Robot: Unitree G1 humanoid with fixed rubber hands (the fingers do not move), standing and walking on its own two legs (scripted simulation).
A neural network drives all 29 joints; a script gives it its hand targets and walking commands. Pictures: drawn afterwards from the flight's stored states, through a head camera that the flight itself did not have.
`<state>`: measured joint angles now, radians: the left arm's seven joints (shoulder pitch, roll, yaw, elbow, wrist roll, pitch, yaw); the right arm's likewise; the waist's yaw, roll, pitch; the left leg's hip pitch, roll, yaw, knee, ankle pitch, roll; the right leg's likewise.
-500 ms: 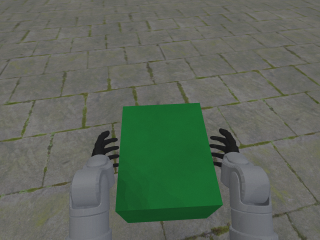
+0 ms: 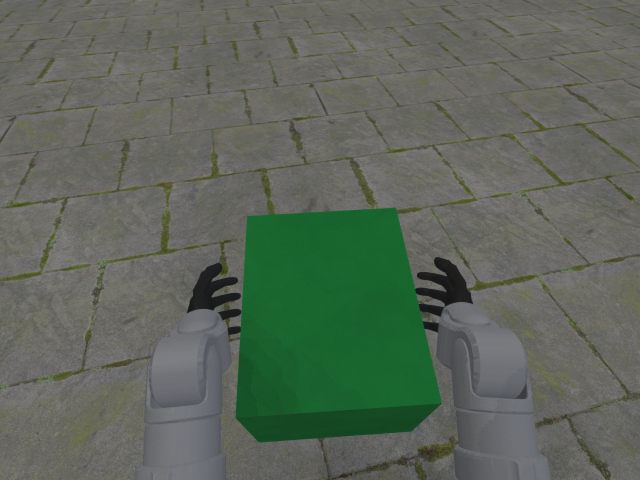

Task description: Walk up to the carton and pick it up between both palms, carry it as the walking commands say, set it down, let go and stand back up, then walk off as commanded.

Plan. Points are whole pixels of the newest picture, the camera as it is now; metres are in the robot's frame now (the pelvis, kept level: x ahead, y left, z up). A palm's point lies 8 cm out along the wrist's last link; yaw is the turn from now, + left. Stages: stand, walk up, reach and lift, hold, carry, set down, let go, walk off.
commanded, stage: carry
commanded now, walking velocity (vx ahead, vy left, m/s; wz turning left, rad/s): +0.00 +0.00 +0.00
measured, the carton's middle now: (328, 323) +0.33 +0.00 -0.01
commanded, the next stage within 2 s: none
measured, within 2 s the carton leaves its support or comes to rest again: neither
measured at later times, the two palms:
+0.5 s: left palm (215, 330) +0.28 +0.14 +0.07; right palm (463, 327) +0.27 -0.16 +0.07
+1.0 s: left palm (221, 331) +0.28 +0.13 +0.06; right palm (468, 329) +0.27 -0.17 +0.06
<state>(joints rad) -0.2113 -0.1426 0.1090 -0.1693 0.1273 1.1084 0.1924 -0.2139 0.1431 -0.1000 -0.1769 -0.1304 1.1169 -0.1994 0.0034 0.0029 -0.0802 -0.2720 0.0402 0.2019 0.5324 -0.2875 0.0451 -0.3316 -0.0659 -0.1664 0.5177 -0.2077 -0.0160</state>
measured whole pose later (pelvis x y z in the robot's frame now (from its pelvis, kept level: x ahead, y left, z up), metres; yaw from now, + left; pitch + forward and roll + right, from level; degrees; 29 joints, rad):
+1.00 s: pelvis +0.00 -0.01 +0.00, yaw -1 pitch +1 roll +0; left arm -0.14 -0.13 0.10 -0.09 0.11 0.94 0.17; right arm -0.14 0.13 -0.10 -0.10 -0.11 0.95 -0.17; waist 0.00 0.01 -0.08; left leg -0.26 0.06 0.21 0.54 -0.30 0.02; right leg -0.32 -0.05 -0.16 0.53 -0.22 -0.03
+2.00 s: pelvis +0.26 -0.02 +0.00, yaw +2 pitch +3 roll +0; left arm -0.18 -0.14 0.04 -0.42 0.10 1.23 0.24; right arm -0.16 0.13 -0.07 -0.46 -0.09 1.23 -0.23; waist 0.01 -0.01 0.01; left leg -0.36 0.04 0.06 1.19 -0.42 0.02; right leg -0.33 0.00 -0.22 0.49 -0.23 -0.10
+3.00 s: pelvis +0.46 +0.02 +0.00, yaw -1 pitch +2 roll +0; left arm -0.20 -0.14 0.13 0.02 0.17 0.89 0.13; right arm -0.19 0.14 -0.13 0.01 -0.16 0.88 -0.13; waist -0.01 0.00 -0.06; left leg -0.36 0.05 0.18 0.54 -0.21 0.04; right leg -0.19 -0.04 -0.13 0.55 -0.38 -0.01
